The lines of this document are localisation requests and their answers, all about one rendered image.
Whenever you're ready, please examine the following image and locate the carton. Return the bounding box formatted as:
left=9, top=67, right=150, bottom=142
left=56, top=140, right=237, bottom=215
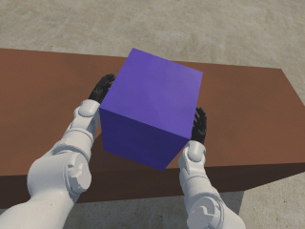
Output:
left=99, top=48, right=203, bottom=172

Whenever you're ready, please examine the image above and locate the robot right upper arm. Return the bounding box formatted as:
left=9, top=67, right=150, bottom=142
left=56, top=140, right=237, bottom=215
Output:
left=186, top=197, right=246, bottom=229

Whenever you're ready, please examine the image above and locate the robot right hand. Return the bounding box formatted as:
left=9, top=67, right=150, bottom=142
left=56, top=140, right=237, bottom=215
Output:
left=191, top=106, right=207, bottom=145

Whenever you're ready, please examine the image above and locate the robot left hand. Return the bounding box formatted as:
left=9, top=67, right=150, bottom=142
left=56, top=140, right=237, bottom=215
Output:
left=88, top=73, right=116, bottom=104

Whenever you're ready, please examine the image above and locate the robot left upper arm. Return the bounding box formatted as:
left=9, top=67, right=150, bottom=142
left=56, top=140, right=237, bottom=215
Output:
left=0, top=152, right=92, bottom=229

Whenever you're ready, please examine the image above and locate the robot left forearm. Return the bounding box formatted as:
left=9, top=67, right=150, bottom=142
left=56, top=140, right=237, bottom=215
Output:
left=27, top=99, right=100, bottom=192

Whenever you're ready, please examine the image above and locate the pedestal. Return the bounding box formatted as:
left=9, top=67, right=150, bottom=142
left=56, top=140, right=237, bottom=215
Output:
left=0, top=48, right=305, bottom=209

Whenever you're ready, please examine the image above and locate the robot right forearm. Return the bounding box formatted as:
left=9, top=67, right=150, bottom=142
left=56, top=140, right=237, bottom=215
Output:
left=177, top=140, right=226, bottom=215

